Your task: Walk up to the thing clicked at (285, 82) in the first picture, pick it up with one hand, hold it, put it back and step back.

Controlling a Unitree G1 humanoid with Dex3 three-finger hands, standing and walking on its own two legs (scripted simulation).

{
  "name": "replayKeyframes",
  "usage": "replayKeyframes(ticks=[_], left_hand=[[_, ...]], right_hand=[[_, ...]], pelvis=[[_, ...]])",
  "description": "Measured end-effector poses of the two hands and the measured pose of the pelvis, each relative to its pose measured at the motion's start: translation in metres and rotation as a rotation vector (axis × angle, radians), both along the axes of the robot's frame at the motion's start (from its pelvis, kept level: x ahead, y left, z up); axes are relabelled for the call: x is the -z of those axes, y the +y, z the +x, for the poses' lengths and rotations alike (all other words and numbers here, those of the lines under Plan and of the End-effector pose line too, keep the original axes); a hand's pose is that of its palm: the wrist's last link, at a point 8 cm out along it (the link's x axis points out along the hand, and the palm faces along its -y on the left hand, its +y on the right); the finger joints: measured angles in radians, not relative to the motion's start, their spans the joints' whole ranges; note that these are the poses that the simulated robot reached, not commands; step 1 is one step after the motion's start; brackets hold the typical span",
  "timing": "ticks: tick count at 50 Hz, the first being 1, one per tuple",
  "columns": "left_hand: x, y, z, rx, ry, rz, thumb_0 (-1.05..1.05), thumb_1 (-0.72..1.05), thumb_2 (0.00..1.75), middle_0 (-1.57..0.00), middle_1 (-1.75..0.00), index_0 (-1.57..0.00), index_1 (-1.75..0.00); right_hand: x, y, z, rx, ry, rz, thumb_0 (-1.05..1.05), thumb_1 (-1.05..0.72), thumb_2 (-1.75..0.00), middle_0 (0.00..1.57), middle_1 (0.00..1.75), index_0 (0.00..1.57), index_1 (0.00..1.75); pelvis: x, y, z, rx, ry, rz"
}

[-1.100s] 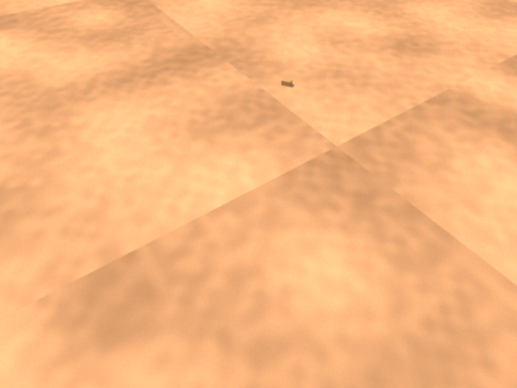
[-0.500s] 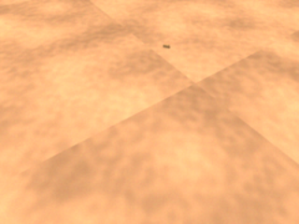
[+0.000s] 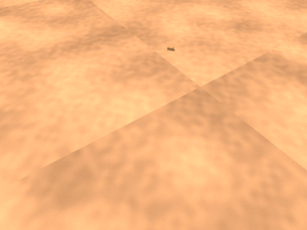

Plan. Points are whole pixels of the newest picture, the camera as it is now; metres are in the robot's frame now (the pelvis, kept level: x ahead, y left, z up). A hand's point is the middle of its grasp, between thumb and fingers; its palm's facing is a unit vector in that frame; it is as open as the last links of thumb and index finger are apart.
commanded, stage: stand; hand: left
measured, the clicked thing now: (170, 48) +2.19 -0.21 -0.77
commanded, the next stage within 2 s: walk up in 0.02 s
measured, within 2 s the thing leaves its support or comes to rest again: neither
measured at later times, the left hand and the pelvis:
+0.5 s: hand (93, 213) +0.20 +0.19 -0.14, palm faces -0.08 -0.91 -0.40, open 7.3 cm; pelvis +0.13 -0.09 -0.02, yaw -8 degrees
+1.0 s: hand (122, 118) +0.56 +0.14 -0.14, palm faces -0.29 -0.89 -0.35, open 7.3 cm; pelvis +0.41 -0.11 -0.01, yaw -13 degrees
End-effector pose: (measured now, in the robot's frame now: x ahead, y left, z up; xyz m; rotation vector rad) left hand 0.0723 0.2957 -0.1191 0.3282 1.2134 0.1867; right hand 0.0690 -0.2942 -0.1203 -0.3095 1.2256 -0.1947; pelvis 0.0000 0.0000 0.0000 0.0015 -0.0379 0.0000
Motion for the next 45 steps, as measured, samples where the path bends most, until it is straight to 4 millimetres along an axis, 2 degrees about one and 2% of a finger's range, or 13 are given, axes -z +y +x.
replayKeyframes(ticks=[4,7,12,16,18,20,26,30,34,38,41,45], left_hand=[[-0.002,0.003,0.000,0.009,-0.004,-0.020,0.00,0.90,0.90,-0.20,-0.30,-0.21,-0.30],[-0.005,0.007,0.011,0.043,0.014,-0.005,0.00,0.90,0.90,-0.20,-0.30,-0.21,-0.30],[-0.020,0.001,0.054,0.103,-0.022,0.022,0.01,0.91,0.90,-0.20,-0.30,-0.21,-0.30],[-0.027,-0.014,0.095,0.137,-0.065,0.070,0.01,0.91,0.90,-0.20,-0.30,-0.21,-0.30],[-0.022,-0.023,0.111,0.136,-0.104,0.104,0.00,0.91,0.90,-0.20,-0.30,-0.21,-0.30],[-0.019,-0.034,0.118,0.113,-0.134,0.108,0.00,0.91,0.90,-0.20,-0.29,-0.21,-0.30],[-0.017,-0.066,0.129,0.080,-0.061,0.046,0.00,0.90,0.90,-0.20,-0.30,-0.21,-0.30],[-0.006,-0.076,0.153,0.084,-0.009,0.011,0.00,0.90,0.90,-0.20,-0.30,-0.21,-0.30],[0.011,-0.076,0.197,0.091,0.011,-0.017,0.01,0.90,0.90,-0.21,-0.30,-0.21,-0.30],[0.034,-0.068,0.261,0.123,0.026,-0.019,0.01,0.90,0.90,-0.21,-0.30,-0.21,-0.30],[0.033,-0.073,0.319,0.177,0.018,-0.014,0.01,0.90,0.90,-0.20,-0.30,-0.21,-0.30],[0.013,-0.087,0.401,0.251,-0.056,-0.023,0.01,0.91,0.90,-0.20,-0.30,-0.21,-0.30]], right_hand=[[-0.003,-0.005,0.000,0.007,-0.039,0.012,0.00,-0.90,-0.90,0.21,0.30,0.21,0.30],[-0.006,-0.022,-0.004,0.041,-0.093,-0.001,0.00,-0.90,-0.90,0.21,0.30,0.21,0.30],[-0.009,-0.065,-0.015,0.093,-0.070,-0.042,0.00,-0.90,-0.90,0.21,0.30,0.21,0.30],[0.002,-0.109,-0.004,0.132,-0.057,-0.063,0.01,-0.90,-0.90,0.21,0.30,0.21,0.30],[0.013,-0.130,0.011,0.129,-0.052,-0.078,0.01,-0.90,-0.90,0.21,0.30,0.21,0.30],[0.016,-0.140,0.032,0.123,-0.044,-0.078,0.01,-0.90,-0.90,0.20,0.30,0.21,0.30],[-0.006,-0.139,0.123,0.055,-0.146,-0.021,0.01,-0.91,-0.90,0.20,0.29,0.20,0.30],[-0.020,-0.136,0.180,0.016,-0.184,-0.010,0.01,-0.91,-0.90,0.20,0.29,0.20,0.30],[-0.026,-0.134,0.239,-0.001,-0.192,-0.035,0.01,-0.90,-0.90,0.21,0.30,0.21,0.30],[-0.022,-0.134,0.294,0.015,-0.240,-0.087,0.01,-0.90,-0.90,0.21,0.30,0.21,0.30],[-0.024,-0.131,0.309,0.081,-0.272,-0.089,0.00,-0.90,-0.90,0.21,0.30,0.21,0.30],[-0.030,-0.131,0.310,0.156,-0.227,-0.079,0.00,-0.90,-0.90,0.21,0.30,0.21,0.30]], pelvis=[[0.001,-0.002,0.004,0.024,0.018,0.010],[0.004,-0.007,0.010,0.058,0.032,0.015],[0.006,-0.029,0.031,0.096,0.025,0.022],[0.017,-0.057,0.061,0.131,0.010,0.025],[0.029,-0.073,0.075,0.130,0.004,0.002],[0.032,-0.083,0.089,0.126,0.004,-0.020],[0.014,-0.096,0.137,0.139,-0.005,-0.038],[0.011,-0.102,0.176,0.154,0.002,-0.041],[0.017,-0.100,0.226,0.158,0.008,-0.049],[0.035,-0.091,0.282,0.174,0.004,-0.018],[0.032,-0.089,0.313,0.188,0.001,-0.001],[0.018,-0.096,0.355,0.218,-0.003,0.018]])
